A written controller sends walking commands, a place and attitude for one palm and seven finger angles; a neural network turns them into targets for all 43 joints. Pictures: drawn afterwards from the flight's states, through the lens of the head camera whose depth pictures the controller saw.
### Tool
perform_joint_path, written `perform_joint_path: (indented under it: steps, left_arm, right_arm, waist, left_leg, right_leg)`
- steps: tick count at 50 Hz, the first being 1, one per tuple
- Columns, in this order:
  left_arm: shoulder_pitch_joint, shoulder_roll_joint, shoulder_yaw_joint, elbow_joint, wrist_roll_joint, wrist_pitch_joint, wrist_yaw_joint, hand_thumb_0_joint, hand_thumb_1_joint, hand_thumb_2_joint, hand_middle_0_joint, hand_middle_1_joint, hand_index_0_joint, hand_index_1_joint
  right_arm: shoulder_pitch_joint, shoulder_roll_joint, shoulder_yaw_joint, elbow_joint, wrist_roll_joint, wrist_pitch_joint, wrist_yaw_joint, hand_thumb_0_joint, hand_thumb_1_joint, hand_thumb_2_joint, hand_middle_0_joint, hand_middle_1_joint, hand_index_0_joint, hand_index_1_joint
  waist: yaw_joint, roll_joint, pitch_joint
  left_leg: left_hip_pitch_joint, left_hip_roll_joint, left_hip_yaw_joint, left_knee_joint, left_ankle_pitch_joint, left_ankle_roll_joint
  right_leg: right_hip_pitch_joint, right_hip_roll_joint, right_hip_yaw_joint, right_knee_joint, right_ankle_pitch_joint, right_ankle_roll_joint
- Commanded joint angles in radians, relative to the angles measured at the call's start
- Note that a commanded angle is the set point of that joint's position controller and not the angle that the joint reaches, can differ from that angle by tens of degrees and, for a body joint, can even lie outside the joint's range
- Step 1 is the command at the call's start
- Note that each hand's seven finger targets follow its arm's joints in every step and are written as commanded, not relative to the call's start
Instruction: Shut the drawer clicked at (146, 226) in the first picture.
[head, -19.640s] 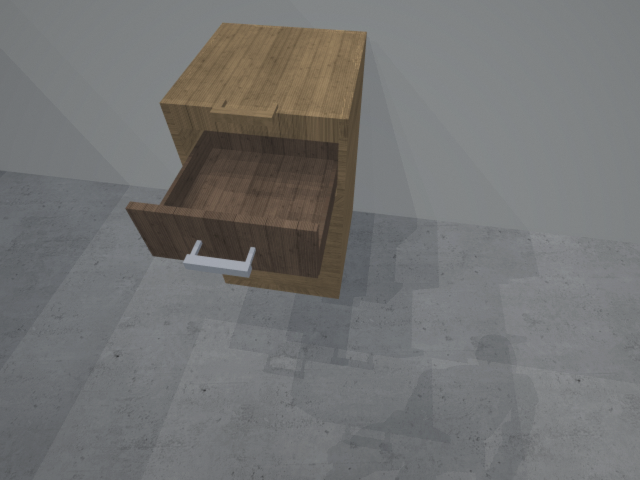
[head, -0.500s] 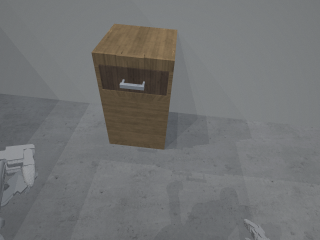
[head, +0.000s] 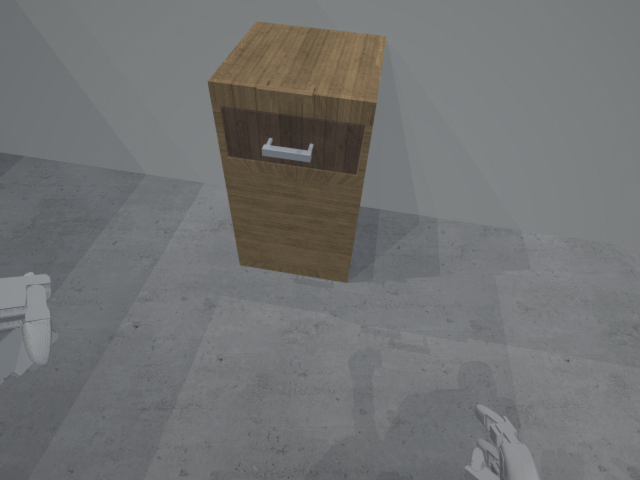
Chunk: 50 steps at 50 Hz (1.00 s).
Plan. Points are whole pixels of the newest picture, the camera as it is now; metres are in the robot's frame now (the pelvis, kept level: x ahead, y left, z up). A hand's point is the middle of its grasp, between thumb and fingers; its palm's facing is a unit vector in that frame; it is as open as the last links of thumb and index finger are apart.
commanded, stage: stop stepping back and stand still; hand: left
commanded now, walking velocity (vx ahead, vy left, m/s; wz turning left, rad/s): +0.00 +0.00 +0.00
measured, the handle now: (288, 148) +0.95 +0.13 -0.15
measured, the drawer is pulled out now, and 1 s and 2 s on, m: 0.00 0.00 0.00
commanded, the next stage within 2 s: let the arm hang, fingers relaxed in 0.66 s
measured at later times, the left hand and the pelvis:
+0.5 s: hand (60, 305) +0.23 +0.26 +0.17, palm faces +0.30 -0.82 -0.50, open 3.2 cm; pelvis +0.03 +0.02 +0.01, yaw -1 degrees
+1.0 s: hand out of the picture +0.13 +0.22 -0.13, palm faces -0.05 -0.96 -0.27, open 3.0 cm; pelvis +0.02 +0.03 +0.00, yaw -1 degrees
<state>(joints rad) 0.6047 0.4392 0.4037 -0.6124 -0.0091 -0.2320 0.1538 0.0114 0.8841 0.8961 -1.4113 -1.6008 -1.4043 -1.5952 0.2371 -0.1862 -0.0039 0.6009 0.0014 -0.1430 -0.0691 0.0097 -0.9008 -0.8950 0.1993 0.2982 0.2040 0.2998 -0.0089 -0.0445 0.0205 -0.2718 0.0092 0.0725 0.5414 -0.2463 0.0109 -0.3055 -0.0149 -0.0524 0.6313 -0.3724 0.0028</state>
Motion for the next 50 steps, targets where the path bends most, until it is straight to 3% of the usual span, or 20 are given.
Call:
perform_joint_path:
  steps: [1,2,3,4,6,8,10,11,13,18,23,29,37,38,39,40,42,45,47,50]
  left_arm:
    - [0.026,0.093,0.085,-0.075,-0.020,-0.044,0.010,0.000,0.900,0.900,-1.400,-1.600,-1.400,-1.600]
    - [0.011,0.104,0.091,-0.081,-0.031,-0.042,0.008,0.000,0.900,0.900,-1.400,-1.600,-1.400,-1.600]
    - [-0.007,0.087,0.074,-0.075,-0.035,-0.032,0.006,0.000,0.900,0.900,-1.400,-1.600,-1.400,-1.600]
    - [0.018,0.085,0.072,-0.078,-0.032,-0.026,0.005,0.000,0.900,0.900,-1.400,-1.600,-1.400,-1.600]
    - [0.021,0.095,0.070,-0.136,-0.028,-0.031,0.010,0.000,0.900,0.900,-1.400,-1.600,-1.400,-1.600]
    - [0.014,0.112,0.077,-0.194,-0.026,-0.039,0.011,0.000,0.900,0.900,-1.400,-1.600,-1.400,-1.600]
    - [0.028,0.112,0.078,-0.212,-0.021,-0.046,0.013,0.000,0.900,0.900,-1.400,-1.600,-1.400,-1.600]
    - [0.021,0.119,0.081,-0.231,-0.017,-0.047,0.016,0.000,0.900,0.900,-1.400,-1.600,-1.400,-1.600]
    - [0.002,0.133,0.091,-0.245,-0.015,-0.050,0.019,0.000,0.900,0.900,-1.400,-1.600,-1.400,-1.600]
    - [0.083,0.099,0.091,-0.172,-0.032,-0.052,0.015,0.000,0.900,0.900,-1.400,-1.600,-1.400,-1.600]
    - [0.099,0.094,0.091,-0.152,-0.042,-0.050,0.008,0.000,0.900,0.900,-1.400,-1.600,-1.400,-1.600]
    - [0.071,0.103,0.085,-0.189,-0.038,-0.051,0.007,0.000,0.900,0.900,-1.400,-1.600,-1.400,-1.600]
    - [0.045,0.093,0.078,-0.153,-0.036,-0.046,0.011,0.000,0.900,0.900,-1.400,-1.600,-1.400,-1.600]
    - [-0.105,-0.028,-0.347,0.698,0.038,0.073,-0.127,0.000,0.900,0.900,-1.400,-1.600,-1.400,-1.600]
    - [-0.124,-0.026,-0.281,0.724,0.047,0.169,-0.151,0.000,0.900,0.900,-1.360,-1.557,-1.360,-1.557]
    - [-0.109,-0.042,-0.283,0.718,0.047,0.200,-0.151,0.000,0.900,0.900,-1.320,-1.513,-1.320,-1.513]
    - [-0.178,-0.066,-0.300,0.809,0.046,0.208,-0.150,0.000,0.900,0.900,-1.240,-1.427,-1.240,-1.427]
    - [-0.269,-0.044,-0.323,0.980,0.045,0.216,-0.146,0.000,0.900,0.900,-1.120,-1.297,-1.120,-1.297]
    - [-0.317,-0.038,-0.336,1.104,0.040,0.225,-0.142,0.000,0.900,0.900,-1.040,-1.210,-1.040,-1.210]
    - [-0.334,-0.052,-0.358,1.261,0.031,0.236,-0.137,0.000,0.900,0.900,-0.920,-1.080,-0.920,-1.080]
  right_arm:
    - [-0.090,-0.125,-0.046,-0.127,0.013,-0.020,0.004,0.000,-0.900,-0.900,0.200,0.300,0.200,0.300]
    - [-0.093,-0.124,-0.046,-0.130,0.013,-0.016,0.008,0.000,-0.900,-0.900,0.200,0.300,0.200,0.300]
    - [-0.099,-0.122,-0.048,-0.125,0.015,-0.015,0.011,0.000,-0.900,-0.900,0.200,0.300,0.200,0.300]
    - [-0.089,-0.124,-0.053,-0.118,0.019,-0.006,0.013,0.000,-0.900,-0.900,0.200,0.300,0.200,0.300]
    - [-0.106,-0.121,-0.041,-0.121,0.013,0.001,0.014,0.000,-0.900,-0.900,0.200,0.300,0.200,0.300]
    - [-0.131,-0.128,-0.037,-0.130,0.005,-0.006,0.002,0.000,-0.900,-0.900,0.200,0.300,0.200,0.300]
    - [-0.138,-0.125,-0.028,-0.136,0.001,-0.005,-0.006,0.000,-0.900,-0.900,0.200,0.300,0.200,0.300]
    - [-0.139,-0.119,-0.024,-0.139,0.000,-0.005,-0.009,0.000,-0.900,-0.900,0.200,0.300,0.200,0.300]
    - [-0.140,-0.123,-0.026,-0.143,0.000,-0.010,-0.013,0.000,-0.900,-0.900,0.200,0.300,0.200,0.300]
    - [-0.119,-0.126,-0.037,-0.143,0.007,-0.009,-0.010,0.000,-0.900,-0.900,0.200,0.300,0.200,0.300]
    - [-0.131,-0.129,-0.042,-0.148,0.011,0.008,-0.007,0.000,-0.900,-0.900,0.200,0.300,0.200,0.300]
    - [-0.140,-0.130,-0.039,-0.160,0.008,0.013,-0.015,0.000,-0.900,-0.900,0.200,0.300,0.200,0.300]
    - [-0.134,-0.132,-0.039,-0.155,0.006,0.012,-0.021,0.000,-0.900,-0.900,0.200,0.300,0.200,0.300]
    - [-0.169,-0.265,-0.090,0.094,0.022,-0.068,0.072,0.000,-0.900,-0.900,0.200,0.300,0.200,0.300]
    - [-0.072,-0.276,-0.099,0.094,0.015,0.012,0.084,0.000,-0.900,-0.900,0.200,0.300,0.200,0.300]
    - [-0.059,-0.243,-0.087,0.068,0.016,0.042,0.085,0.000,-0.900,-0.900,0.200,0.300,0.200,0.300]
    - [-0.062,-0.215,-0.064,0.075,-0.003,0.067,0.083,0.000,-0.900,-0.900,0.200,0.300,0.200,0.300]
    - [-0.069,-0.215,-0.050,0.094,-0.019,0.091,0.075,0.000,-0.900,-0.900,0.200,0.300,0.200,0.300]
    - [-0.072,-0.214,-0.044,0.125,-0.024,0.109,0.069,0.000,-0.900,-0.900,0.200,0.300,0.200,0.300]
    - [-0.077,-0.189,-0.025,0.185,-0.026,0.122,0.067,0.000,-0.900,-0.900,0.200,0.300,0.200,0.300]
  waist:
    - [-0.012,-0.046,-0.026]
    - [-0.021,-0.118,-0.030]
    - [-0.018,-0.129,-0.021]
    - [-0.013,-0.130,-0.020]
    - [-0.010,-0.082,-0.056]
    - [-0.005,0.023,-0.095]
    - [0.009,0.158,-0.101]
    - [0.012,0.185,-0.099]
    - [0.013,0.180,-0.088]
    - [0.006,0.127,-0.127]
    - [0.000,0.092,-0.133]
    - [0.004,0.123,-0.116]
    - [0.006,0.101,-0.109]
    - [-0.050,0.082,-0.054]
    - [-0.023,0.066,-0.112]
    - [-0.025,0.056,-0.107]
    - [-0.009,-0.005,-0.109]
    - [-0.002,-0.162,-0.103]
    - [-0.001,-0.119,-0.074]
    - [0.013,0.094,-0.033]
  left_leg:
    - [-0.120,0.062,-0.064,0.006,-0.025,0.030]
    - [-0.116,0.024,-0.042,0.056,-0.072,0.011]
    - [-0.100,0.016,-0.045,0.077,-0.106,0.004]
    - [-0.074,0.027,-0.050,0.080,-0.072,0.005]
    - [-0.023,0.034,-0.056,-0.019,0.001,0.014]
    - [0.073,0.067,-0.087,-0.126,0.126,0.025]
    - [0.098,0.124,-0.160,-0.183,0.206,0.046]
    - [0.085,0.142,-0.178,-0.202,0.218,0.051]
    - [0.055,0.141,-0.177,-0.208,0.236,0.045]
    - [0.072,0.103,-0.129,-0.156,0.314,0.018]
    - [0.070,0.091,-0.114,-0.144,0.309,0.011]
    - [0.070,0.094,-0.116,-0.172,0.262,0.014]
    - [0.065,0.086,-0.113,-0.182,0.182,0.015]
    - [0.082,0.108,-0.100,0.004,0.325,0.016]
    - [0.076,0.107,-0.110,-0.016,0.346,0.012]
    - [0.079,0.105,-0.110,-0.008,0.303,0.015]
    - [0.002,0.114,-0.155,-0.042,0.202,0.052]
    - [0.004,0.087,-0.157,-0.048,0.194,0.051]
    - [0.026,0.076,-0.152,-0.076,0.181,0.047]
    - [0.011,0.085,-0.159,-0.158,0.153,0.045]
  right_leg:
    - [0.146,-0.106,0.214,-0.288,0.212,-0.036]
    - [0.114,-0.188,0.316,-0.344,0.187,-0.071]
    - [0.071,-0.220,0.344,-0.384,0.063,-0.084]
    - [0.067,-0.223,0.350,-0.388,0.064,-0.095]
    - [0.111,-0.194,0.268,-0.327,0.181,-0.086]
    - [0.124,-0.119,0.162,-0.229,0.279,-0.043]
    - [0.107,-0.050,0.101,-0.168,0.269,-0.010]
    - [0.119,-0.035,0.079,-0.150,0.268,-0.003]
    - [0.152,-0.027,0.061,-0.149,0.287,-0.001]
    - [0.208,-0.040,0.075,-0.178,0.422,-0.013]
    - [0.211,-0.050,0.085,-0.197,0.462,-0.015]
    - [0.188,-0.039,0.082,-0.195,0.410,-0.009]
    - [0.184,-0.042,0.099,-0.228,0.371,-0.009]
    - [-0.009,-0.111,0.052,-0.108,0.456,-0.030]
    - [0.004,-0.123,0.109,-0.137,0.392,-0.035]
    - [-0.012,-0.108,0.092,-0.137,0.331,-0.030]
    - [0.008,-0.087,0.073,-0.108,0.254,-0.031]
    - [0.066,-0.103,0.119,-0.144,0.330,-0.047]
    - [0.066,-0.105,0.134,-0.167,0.326,-0.051]
    - [0.093,-0.076,0.125,-0.190,0.205,-0.038]
